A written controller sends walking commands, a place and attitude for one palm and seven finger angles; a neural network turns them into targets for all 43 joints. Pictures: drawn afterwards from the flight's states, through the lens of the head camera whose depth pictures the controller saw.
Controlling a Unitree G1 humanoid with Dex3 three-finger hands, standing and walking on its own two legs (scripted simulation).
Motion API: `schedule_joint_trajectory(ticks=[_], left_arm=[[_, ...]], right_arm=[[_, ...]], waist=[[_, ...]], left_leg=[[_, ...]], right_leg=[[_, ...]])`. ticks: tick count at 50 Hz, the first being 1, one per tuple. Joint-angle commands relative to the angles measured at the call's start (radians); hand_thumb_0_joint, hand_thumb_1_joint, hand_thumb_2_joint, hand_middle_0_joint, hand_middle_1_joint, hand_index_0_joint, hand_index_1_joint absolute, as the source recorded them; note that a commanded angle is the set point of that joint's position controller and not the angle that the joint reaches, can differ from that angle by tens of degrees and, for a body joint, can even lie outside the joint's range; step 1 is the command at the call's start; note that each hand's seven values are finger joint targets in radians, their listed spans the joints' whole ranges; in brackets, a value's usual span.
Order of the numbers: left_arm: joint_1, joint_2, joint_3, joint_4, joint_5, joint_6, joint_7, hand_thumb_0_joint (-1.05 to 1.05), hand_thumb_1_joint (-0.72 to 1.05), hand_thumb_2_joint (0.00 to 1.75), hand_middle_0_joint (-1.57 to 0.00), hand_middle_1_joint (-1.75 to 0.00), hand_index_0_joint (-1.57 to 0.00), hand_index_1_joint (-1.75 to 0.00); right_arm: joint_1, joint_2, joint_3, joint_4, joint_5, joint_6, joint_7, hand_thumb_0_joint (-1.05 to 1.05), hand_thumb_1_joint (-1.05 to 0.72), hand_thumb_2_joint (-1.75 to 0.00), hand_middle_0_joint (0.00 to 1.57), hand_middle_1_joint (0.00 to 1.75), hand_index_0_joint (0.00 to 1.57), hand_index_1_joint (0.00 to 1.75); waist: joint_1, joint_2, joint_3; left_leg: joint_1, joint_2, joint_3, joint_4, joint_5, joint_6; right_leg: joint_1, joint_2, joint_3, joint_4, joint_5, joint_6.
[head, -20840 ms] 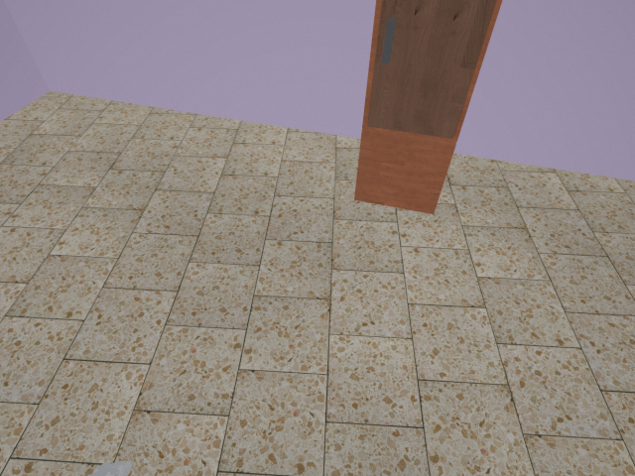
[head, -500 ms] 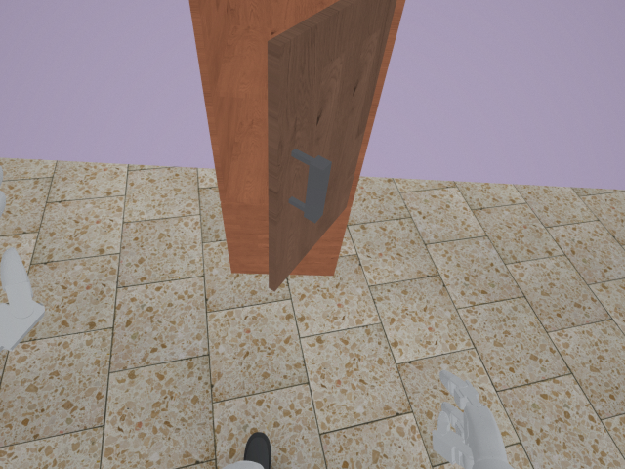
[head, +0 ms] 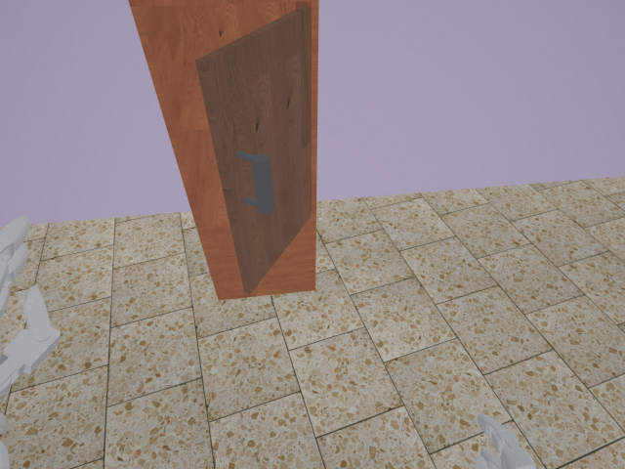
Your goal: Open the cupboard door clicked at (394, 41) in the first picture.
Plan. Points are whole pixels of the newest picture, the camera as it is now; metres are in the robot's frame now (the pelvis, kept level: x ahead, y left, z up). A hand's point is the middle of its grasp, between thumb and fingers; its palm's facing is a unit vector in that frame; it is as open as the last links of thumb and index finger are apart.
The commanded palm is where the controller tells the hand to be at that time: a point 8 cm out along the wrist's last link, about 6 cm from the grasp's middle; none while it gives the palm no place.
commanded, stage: stop stepping back and stand still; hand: left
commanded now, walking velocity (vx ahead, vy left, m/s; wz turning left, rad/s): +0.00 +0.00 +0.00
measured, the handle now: (254, 182) +0.64 +0.12 +0.01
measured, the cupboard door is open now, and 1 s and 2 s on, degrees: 55 55 55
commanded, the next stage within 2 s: let the arm hang, fingers relaxed in 0.90 s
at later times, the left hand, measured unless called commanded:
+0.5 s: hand out of the picture +0.16 +0.26 +0.18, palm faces +0.37 -0.81 -0.46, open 7.4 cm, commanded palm +0.10 +0.31 +0.19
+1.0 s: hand out of the picture +0.14 +0.30 +0.17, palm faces +0.41 -0.78 -0.47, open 7.4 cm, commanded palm none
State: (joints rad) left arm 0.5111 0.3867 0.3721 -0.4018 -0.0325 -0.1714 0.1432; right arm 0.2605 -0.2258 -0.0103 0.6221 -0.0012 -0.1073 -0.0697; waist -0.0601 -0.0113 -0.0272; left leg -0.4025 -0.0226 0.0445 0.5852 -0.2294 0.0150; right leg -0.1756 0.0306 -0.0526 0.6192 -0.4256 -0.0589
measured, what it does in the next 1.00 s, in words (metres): steps on the spot: left foot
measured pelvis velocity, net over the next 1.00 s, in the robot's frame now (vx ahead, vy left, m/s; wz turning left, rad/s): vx -0.06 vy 0.04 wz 0.01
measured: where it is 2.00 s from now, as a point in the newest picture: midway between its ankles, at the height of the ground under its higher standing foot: outside the picture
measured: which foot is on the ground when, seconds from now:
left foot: up 0.00-0.22, down 0.24-1.00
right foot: down 0.00-1.00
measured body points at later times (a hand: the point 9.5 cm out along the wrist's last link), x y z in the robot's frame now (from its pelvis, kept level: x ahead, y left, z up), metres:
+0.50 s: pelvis -0.04 +0.02 +0.01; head -0.04 +0.02 +0.46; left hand +0.13 +0.30 +0.20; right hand +0.14 -0.22 -0.05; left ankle -0.01 +0.13 -0.72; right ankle -0.05 -0.07 -0.72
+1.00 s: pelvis -0.06 +0.04 +0.02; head -0.05 +0.04 +0.47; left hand +0.11 +0.34 +0.20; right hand +0.09 -0.19 -0.07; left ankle -0.01 +0.13 -0.72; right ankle -0.05 -0.07 -0.72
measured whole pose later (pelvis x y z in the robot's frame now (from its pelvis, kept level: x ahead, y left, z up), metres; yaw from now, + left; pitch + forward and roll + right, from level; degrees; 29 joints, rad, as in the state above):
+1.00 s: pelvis -0.06 +0.04 +0.02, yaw +1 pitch +0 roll -1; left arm 0.57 0.40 0.40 -0.46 -0.03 -0.20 0.17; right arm 0.24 -0.19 0.03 0.63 -0.01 -0.12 -0.07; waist -0.01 0.01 0.01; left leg -0.27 0.00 0.04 0.42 -0.16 0.03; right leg -0.18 0.03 -0.06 0.38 -0.20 -0.03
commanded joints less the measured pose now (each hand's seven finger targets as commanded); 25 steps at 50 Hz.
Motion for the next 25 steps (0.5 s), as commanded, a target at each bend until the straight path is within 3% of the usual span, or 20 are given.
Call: schedule_joint_trajectory(ticks=[1,3,4,6,8,10,12,13,14,16,18,23,25], left_arm=[[0.01,0.251,0.202,-0.337,-0.009,-0.104,0.031,0.0,0.9,0.9,-0.2,-0.3,-0.2,-0.3],[0.027,0.241,0.215,-0.283,-0.01,-0.118,0.032,0.0,0.9,0.9,-0.2,-0.3,-0.2,-0.3],[0.023,0.245,0.225,-0.227,-0.004,-0.124,0.039,0.0,0.9,0.9,-0.2,-0.3,-0.2,-0.3],[-0.021,0.202,0.186,-0.142,0.002,-0.126,0.044,0.0,0.9,0.9,-0.2,-0.3,-0.2,-0.3],[-0.048,0.153,0.132,-0.076,0.001,-0.113,0.044,0.0,0.9,0.9,-0.2,-0.3,-0.2,-0.3],[-0.05,0.15,0.121,-0.077,-0.003,-0.104,0.041,0.0,0.9,0.9,-0.2,-0.3,-0.2,-0.3],[-0.062,0.157,0.106,-0.159,-0.002,-0.103,0.037,0.0,0.9,0.9,-0.2,-0.3,-0.2,-0.3],[-0.061,0.162,0.097,-0.189,-0.001,-0.102,0.034,0.0,0.9,0.9,-0.2,-0.3,-0.2,-0.3],[-0.051,0.181,0.118,-0.229,0.004,-0.101,0.034,0.0,0.9,0.9,-0.2,-0.3,-0.2,-0.3],[-0.046,0.201,0.129,-0.314,0.011,-0.096,0.032,0.0,0.9,0.9,-0.2,-0.3,-0.2,-0.3],[-0.043,0.233,0.158,-0.374,0.008,-0.097,0.035,0.0,0.9,0.9,-0.2,-0.3,-0.2,-0.3],[0.072,0.222,0.202,-0.297,-0.017,-0.089,0.041,0.0,0.9,0.9,-0.2,-0.3,-0.2,-0.3],[0.074,0.19,0.179,-0.241,-0.023,-0.082,0.037,0.0,0.9,0.9,-0.2,-0.3,-0.2,-0.3]], right_arm=[[-0.118,-0.111,-0.053,-0.14,0.001,-0.039,0.006,0.0,-0.9,-0.9,0.2,0.3,0.2,0.3],[-0.102,-0.083,-0.034,-0.124,0.004,-0.045,0.003,0.0,-0.9,-0.9,0.2,0.3,0.2,0.3],[-0.096,-0.068,-0.025,-0.121,0.003,-0.045,-0.008,0.0,-0.9,-0.9,0.2,0.3,0.2,0.3],[-0.102,-0.064,-0.017,-0.115,0.002,-0.054,-0.024,0.0,-0.9,-0.9,0.2,0.3,0.2,0.3],[-0.11,-0.074,-0.023,-0.106,0.007,-0.067,-0.031,0.0,-0.9,-0.9,0.2,0.3,0.2,0.3],[-0.097,-0.092,-0.028,-0.096,0.002,-0.072,-0.027,0.0,-0.9,-0.9,0.2,0.3,0.2,0.3],[-0.1,-0.12,-0.041,-0.112,0.007,-0.071,-0.019,0.0,-0.9,-0.9,0.2,0.3,0.2,0.3],[-0.101,-0.123,-0.042,-0.119,0.011,-0.066,-0.018,0.0,-0.9,-0.9,0.2,0.3,0.2,0.3],[-0.106,-0.121,-0.042,-0.133,0.011,-0.064,-0.015,0.0,-0.9,-0.9,0.2,0.3,0.2,0.3],[-0.113,-0.102,-0.029,-0.141,0.006,-0.062,-0.011,0.0,-0.9,-0.9,0.2,0.3,0.2,0.3],[-0.124,-0.107,-0.029,-0.15,0.003,-0.064,-0.01,0.0,-0.9,-0.9,0.2,0.3,0.2,0.3],[-0.129,-0.093,-0.023,-0.164,0.0,-0.049,-0.008,0.0,-0.9,-0.9,0.2,0.3,0.2,0.3],[-0.131,-0.092,-0.02,-0.167,0.002,-0.038,-0.007,0.0,-0.9,-0.9,0.2,0.3,0.2,0.3]], waist=[[0.05,-0.085,0.09],[0.035,-0.002,0.018],[0.038,-0.019,0.02],[0.051,-0.048,0.002],[0.059,-0.073,0.008],[0.061,-0.084,-0.034],[0.069,-0.033,-0.098],[0.071,-0.018,-0.114],[0.071,-0.018,-0.124],[0.06,0.056,-0.146],[0.066,0.123,-0.138],[0.061,0.106,-0.059],[0.054,0.074,-0.015]], left_leg=[[-0.114,0.003,-0.092,0.495,-0.112,-0.038],[-0.127,0.046,-0.088,0.404,-0.077,-0.038],[-0.13,0.062,-0.06,0.299,-0.073,-0.036],[-0.06,0.044,-0.006,0.136,-0.063,-0.019],[0.035,0.03,0.013,0.011,-0.033,-0.001],[0.167,0.035,0.006,-0.133,0.089,0.015],[0.305,0.12,-0.053,-0.149,0.366,0.044],[0.337,0.147,-0.077,-0.135,0.418,0.05],[0.346,0.151,-0.065,-0.107,0.473,0.051],[0.309,0.13,-0.055,-0.112,0.512,0.034],[0.261,0.125,-0.065,-0.142,0.405,0.018],[0.154,0.108,-0.084,-0.191,0.125,0.005],[0.141,0.103,-0.084,-0.196,0.059,-0.001]], right_leg=[[-0.242,-0.368,0.481,-0.501,-0.104,-0.09],[-0.087,-0.297,0.322,-0.378,0.221,-0.065],[-0.005,-0.262,0.251,-0.331,0.416,-0.063],[0.061,-0.221,0.189,-0.277,0.608,-0.045],[0.066,-0.211,0.19,-0.262,0.679,-0.001],[0.062,-0.173,0.161,-0.232,0.706,0.067],[0.034,-0.114,0.129,-0.174,0.692,0.123],[0.01,-0.101,0.121,-0.175,0.613,0.13],[0.011,-0.089,0.124,-0.188,0.642,0.127],[0.058,-0.084,0.097,-0.166,0.672,0.088],[0.071,-0.079,0.102,-0.182,0.529,0.067],[0.041,-0.081,0.124,-0.268,0.313,0.046],[-0.004,-0.08,0.138,-0.302,0.254,0.045]])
